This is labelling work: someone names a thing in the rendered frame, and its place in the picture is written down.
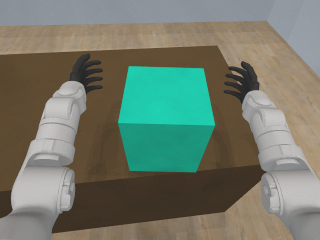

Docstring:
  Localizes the left robot forearm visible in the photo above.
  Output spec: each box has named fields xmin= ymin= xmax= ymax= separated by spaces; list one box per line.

xmin=11 ymin=81 xmax=87 ymax=210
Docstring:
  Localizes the carton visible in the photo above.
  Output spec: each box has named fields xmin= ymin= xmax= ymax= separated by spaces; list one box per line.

xmin=118 ymin=66 xmax=215 ymax=173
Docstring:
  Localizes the right robot hand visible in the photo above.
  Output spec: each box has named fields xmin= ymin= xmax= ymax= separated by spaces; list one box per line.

xmin=223 ymin=61 xmax=260 ymax=104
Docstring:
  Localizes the pedestal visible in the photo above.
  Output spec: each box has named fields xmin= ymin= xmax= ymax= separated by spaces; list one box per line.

xmin=0 ymin=45 xmax=267 ymax=234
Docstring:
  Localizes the left robot hand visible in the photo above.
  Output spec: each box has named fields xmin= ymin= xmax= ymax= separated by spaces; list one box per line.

xmin=69 ymin=53 xmax=103 ymax=94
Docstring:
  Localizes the right robot upper arm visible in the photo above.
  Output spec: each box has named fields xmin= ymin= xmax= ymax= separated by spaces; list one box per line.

xmin=261 ymin=169 xmax=320 ymax=240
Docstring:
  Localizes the right robot forearm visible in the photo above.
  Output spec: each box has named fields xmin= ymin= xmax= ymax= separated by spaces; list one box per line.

xmin=242 ymin=90 xmax=320 ymax=184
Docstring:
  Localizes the left robot upper arm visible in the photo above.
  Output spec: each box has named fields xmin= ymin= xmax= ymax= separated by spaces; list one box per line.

xmin=0 ymin=165 xmax=76 ymax=240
